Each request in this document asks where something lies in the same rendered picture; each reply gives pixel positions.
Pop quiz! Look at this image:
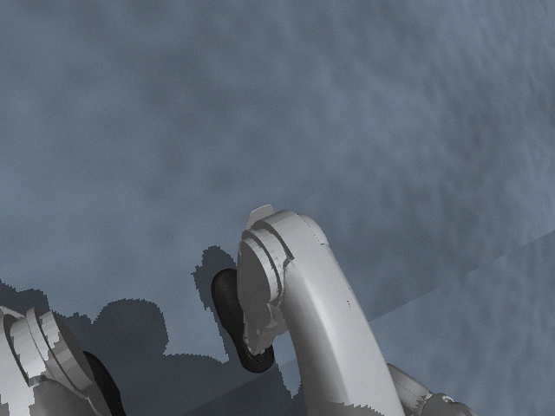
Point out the right robot hand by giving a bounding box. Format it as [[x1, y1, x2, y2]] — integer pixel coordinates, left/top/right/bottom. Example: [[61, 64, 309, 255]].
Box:
[[387, 363, 434, 416]]

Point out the right robot arm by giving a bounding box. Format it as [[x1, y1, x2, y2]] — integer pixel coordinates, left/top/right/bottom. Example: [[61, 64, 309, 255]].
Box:
[[421, 393, 478, 416]]

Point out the left robot foot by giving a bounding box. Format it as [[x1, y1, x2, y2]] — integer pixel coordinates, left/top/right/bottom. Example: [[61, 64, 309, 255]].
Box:
[[83, 351, 127, 416]]

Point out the right robot foot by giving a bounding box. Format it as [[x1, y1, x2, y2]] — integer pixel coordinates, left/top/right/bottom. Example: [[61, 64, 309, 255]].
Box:
[[211, 269, 274, 374]]

